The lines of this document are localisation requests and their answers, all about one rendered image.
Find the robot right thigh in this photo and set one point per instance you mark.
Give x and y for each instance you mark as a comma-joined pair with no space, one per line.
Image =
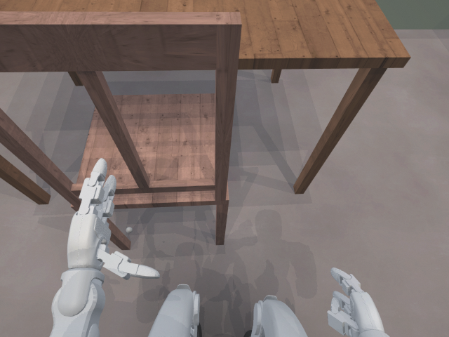
273,318

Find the table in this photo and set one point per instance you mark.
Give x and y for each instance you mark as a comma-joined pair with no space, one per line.
275,35

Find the robot right hand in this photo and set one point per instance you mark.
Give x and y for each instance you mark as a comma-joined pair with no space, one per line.
360,313

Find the robot left hand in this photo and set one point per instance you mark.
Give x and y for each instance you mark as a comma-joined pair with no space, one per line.
89,227

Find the robot thigh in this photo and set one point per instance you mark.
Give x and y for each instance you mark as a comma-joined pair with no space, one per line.
273,318
178,314

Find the left robot forearm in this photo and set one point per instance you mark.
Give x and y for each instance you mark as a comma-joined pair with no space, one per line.
78,304

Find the robot left thigh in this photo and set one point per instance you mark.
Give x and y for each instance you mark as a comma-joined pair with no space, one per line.
178,314

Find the chair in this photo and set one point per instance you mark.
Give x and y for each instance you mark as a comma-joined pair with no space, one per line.
164,150

